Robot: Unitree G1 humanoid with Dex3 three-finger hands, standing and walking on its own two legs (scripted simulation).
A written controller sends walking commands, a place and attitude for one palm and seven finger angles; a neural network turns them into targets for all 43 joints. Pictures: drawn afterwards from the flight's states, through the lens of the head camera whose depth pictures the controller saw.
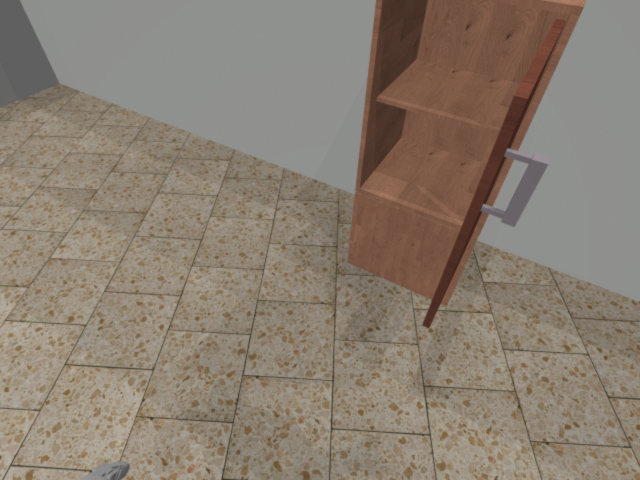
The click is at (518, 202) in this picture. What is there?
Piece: cupboard door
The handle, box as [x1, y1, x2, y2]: [480, 148, 550, 226]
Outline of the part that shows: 507,148 504,156 520,160 529,164 505,211 483,204 480,210 501,217 502,222 514,226 543,173 550,157 535,152 532,156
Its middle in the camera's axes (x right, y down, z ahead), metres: +0.32 -0.09 +0.66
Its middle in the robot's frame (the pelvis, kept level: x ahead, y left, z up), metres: +0.57 -0.29 +0.07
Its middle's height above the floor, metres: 0.84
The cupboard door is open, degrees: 89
